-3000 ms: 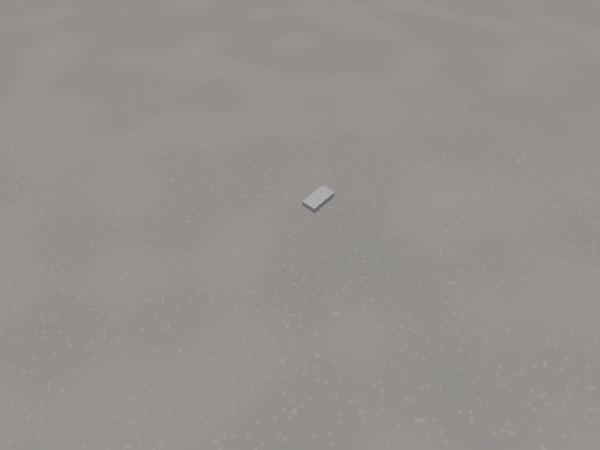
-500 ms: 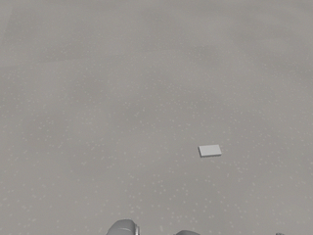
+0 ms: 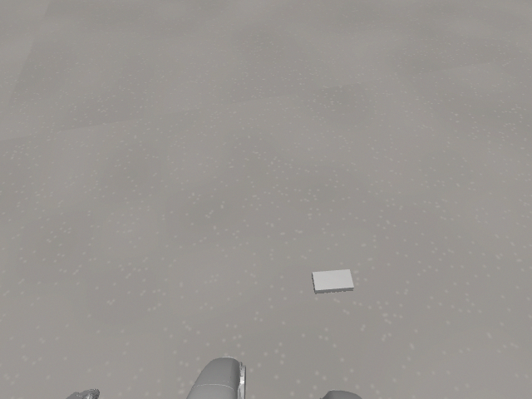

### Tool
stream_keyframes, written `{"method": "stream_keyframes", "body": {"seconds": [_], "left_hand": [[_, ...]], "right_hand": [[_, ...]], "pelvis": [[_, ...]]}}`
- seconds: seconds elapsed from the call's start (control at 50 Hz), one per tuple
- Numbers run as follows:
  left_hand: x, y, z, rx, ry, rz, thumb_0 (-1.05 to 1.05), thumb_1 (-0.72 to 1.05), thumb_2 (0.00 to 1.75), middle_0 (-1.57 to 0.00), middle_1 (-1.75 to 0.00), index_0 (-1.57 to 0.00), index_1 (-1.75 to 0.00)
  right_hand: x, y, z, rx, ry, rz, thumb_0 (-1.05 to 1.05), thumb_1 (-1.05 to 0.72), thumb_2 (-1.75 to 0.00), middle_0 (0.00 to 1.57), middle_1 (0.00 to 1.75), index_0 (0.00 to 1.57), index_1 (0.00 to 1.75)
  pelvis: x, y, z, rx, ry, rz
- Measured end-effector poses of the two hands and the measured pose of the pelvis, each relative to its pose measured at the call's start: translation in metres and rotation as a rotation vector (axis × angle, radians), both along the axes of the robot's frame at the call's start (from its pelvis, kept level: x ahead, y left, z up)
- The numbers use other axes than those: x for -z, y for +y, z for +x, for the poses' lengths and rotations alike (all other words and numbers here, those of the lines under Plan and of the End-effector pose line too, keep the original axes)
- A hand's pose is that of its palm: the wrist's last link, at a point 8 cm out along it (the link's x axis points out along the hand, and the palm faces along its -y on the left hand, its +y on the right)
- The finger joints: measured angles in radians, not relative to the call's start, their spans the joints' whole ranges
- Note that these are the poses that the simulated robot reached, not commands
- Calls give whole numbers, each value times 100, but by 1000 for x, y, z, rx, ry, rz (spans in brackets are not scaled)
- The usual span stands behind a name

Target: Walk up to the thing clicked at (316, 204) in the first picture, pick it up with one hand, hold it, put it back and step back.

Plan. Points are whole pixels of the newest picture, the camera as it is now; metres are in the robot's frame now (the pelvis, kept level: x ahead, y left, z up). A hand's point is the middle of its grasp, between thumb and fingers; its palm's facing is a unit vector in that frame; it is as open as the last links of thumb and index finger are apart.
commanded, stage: walk up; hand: left
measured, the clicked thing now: (332, 280) +0.59 -0.20 -0.74
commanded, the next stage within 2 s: none
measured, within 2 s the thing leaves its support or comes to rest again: neither
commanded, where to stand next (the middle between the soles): +0.26 -0.55 m, yaw +6 degrees
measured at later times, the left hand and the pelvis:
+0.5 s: hand out of the picture +0.12 +0.13 -0.16, palm faces -0.04 -0.95 -0.32, open 7.4 cm; pelvis +0.07 -0.17 +0.00, yaw +2 degrees
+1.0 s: hand out of the picture +0.14 -0.10 -0.16, palm faces +0.04 -0.94 -0.34, open 7.4 cm; pelvis +0.14 -0.38 +0.00, yaw +5 degrees
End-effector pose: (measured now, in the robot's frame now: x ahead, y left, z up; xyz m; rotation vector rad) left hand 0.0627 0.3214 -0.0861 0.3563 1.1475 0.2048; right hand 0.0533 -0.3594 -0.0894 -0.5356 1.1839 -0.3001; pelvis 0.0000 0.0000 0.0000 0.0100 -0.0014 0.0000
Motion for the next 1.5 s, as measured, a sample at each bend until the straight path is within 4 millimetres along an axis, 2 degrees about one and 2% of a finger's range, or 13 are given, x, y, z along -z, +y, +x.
{"method": "stream_keyframes", "body": {"seconds": [0.14,0.22,0.32,0.5,0.64,0.68,0.76,0.86,1.02,1.16,1.3,1.42,1.5], "left_hand": [[18,-36,-19,-75,72,-26,1,90,90,-21,-30,-21,-30],[43,-63,-3,-87,64,-67,1,90,90,-20,-30,-21,-30],[47,-104,23,-11,77,-122,1,90,90,-20,-30,-21,-30],[35,-147,55,-2,47,-56,1,90,90,-20,-30,-21,-30],[28,-215,58,-31,50,46,1,90,90,-20,-30,-20,-30],[23,-242,49,-56,48,52,1,91,90,-20,-30,-20,-30],[6,-294,31,-113,93,15,1,90,90,-20,-30,-21,-30],[2,-336,29,-136,135,-2,1,90,90,-21,-30,-21,-30],[38,-390,75,-112,122,-52,1,90,90,-20,-30,-21,-30],[38,-440,155,12,26,-76,1,90,90,-21,-30,-21,-30],[29,-485,216,43,-115,-27,1,90,90,-20,-30,-21,-30],[37,-553,203,24,-73,37,0,90,90,-20,-30,-20,-30],[31,-599,168,-18,27,16,1,90,90,-20,-30,-21,-30]], "right_hand": [[-6,-4,55,-122,-15,52,0,-90,-89,21,30,21,30],[-5,-23,65,-122,-35,16,0,-90,-89,21,30,21,30],[-29,-64,64,-40,-95,-31,0,-90,-89,21,30,21,30],[-51,-171,53,-27,-48,-112,0,-89,-89,21,30,21,30],[-19,-288,62,0,6,-139,0,-89,-89,21,30,21,30],[-7,-308,72,23,32,-131,0,-90,-89,21,30,21,30],[-1,-313,104,10,26,-41,0,-90,-89,20,30,20,30],[2,-308,137,-82,30,54,0,-90,-89,20,30,20,30],[5,-334,166,-128,31,47,0,-90,-89,21,30,21,30],[-24,-408,160,-23,-48,-49,0,-90,-89,21,30,21,30],[-33,-504,146,-35,-3,-114,0,-90,-89,21,30,21,30],[7,-595,160,-7,19,-97,0,-90,-89,21,30,21,30],[25,-601,182,15,-2,-5,0,-90,-89,20,30,20,30]], "pelvis": [[-1,-41,28,-25,-5,-15],[11,-60,42,-51,-28,4],[3,-89,53,-24,-43,2],[2,-169,66,-33,-27,-20],[25,-259,78,-35,-24,-18],[25,-277,84,-49,-20,-14],[4,-302,97,-45,-7,-7],[-8,-336,114,-51,3,-2],[7,-382,139,-92,-1,24],[2,-428,152,-62,-29,6],[14,-502,153,-46,-29,1],[38,-571,161,-54,-35,-27],[25,-591,168,-38,-33,-10]]}}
